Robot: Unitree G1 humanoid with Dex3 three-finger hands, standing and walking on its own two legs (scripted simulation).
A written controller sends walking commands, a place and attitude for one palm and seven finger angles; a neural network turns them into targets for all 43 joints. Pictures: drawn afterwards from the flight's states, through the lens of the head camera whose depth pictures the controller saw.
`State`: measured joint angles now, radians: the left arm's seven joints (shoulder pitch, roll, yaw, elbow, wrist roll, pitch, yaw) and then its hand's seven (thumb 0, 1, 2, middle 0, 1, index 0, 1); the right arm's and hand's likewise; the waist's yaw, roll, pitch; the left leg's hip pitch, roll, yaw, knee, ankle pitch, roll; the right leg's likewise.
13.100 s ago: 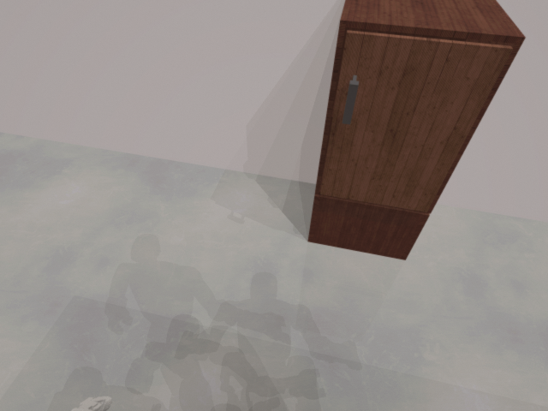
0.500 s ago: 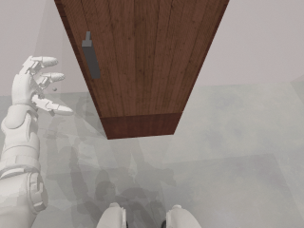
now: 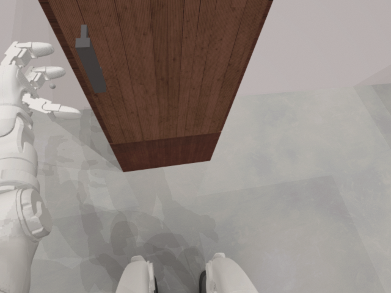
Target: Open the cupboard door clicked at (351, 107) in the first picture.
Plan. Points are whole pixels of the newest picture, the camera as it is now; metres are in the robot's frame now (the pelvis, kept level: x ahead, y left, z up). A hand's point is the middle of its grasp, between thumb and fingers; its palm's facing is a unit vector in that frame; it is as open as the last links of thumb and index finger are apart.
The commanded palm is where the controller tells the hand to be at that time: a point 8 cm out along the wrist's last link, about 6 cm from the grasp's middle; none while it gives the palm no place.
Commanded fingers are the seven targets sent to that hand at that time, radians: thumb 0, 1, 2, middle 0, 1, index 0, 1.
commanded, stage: move the hooked fingers beside the handle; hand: left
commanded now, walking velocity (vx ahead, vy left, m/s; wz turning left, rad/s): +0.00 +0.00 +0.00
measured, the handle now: (92, 60) +0.57 +0.18 +0.07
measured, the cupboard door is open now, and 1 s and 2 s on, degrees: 0 0 0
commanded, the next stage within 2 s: slide the fingers in behind the handle in 0.84 s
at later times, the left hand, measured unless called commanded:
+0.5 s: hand (53, 79) +0.52 +0.24 +0.07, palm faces +0.07 -1.00 -0.01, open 14.0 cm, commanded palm +0.49 +0.28 +0.07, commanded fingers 0.00 -0.50 0.30 -0.30 -1.20 -0.30 -1.20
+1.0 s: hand (60, 82) +0.51 +0.23 +0.07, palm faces +0.08 -1.00 -0.01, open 14.0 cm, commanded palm +0.49 +0.27 +0.07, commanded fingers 0.00 -0.50 0.30 -0.30 -1.20 -0.30 -1.20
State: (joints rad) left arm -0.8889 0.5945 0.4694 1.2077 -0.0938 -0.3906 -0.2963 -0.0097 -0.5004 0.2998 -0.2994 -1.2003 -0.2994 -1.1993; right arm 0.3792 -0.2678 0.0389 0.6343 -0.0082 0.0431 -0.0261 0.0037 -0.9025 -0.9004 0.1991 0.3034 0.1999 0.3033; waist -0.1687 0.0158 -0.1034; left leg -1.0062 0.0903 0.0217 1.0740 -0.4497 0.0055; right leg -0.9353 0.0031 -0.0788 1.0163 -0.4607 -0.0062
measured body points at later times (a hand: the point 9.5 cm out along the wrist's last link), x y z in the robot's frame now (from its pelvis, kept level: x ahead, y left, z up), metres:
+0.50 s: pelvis +0.01 +0.01 +0.00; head +0.15 +0.04 +0.43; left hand +0.51 +0.29 +0.08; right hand -0.01 -0.25 -0.11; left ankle +0.03 +0.12 -0.66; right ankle +0.01 -0.12 -0.66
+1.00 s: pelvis +0.00 +0.01 +0.00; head +0.14 +0.03 +0.42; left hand +0.50 +0.28 +0.07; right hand +0.01 -0.26 -0.11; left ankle +0.03 +0.12 -0.66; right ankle +0.01 -0.12 -0.66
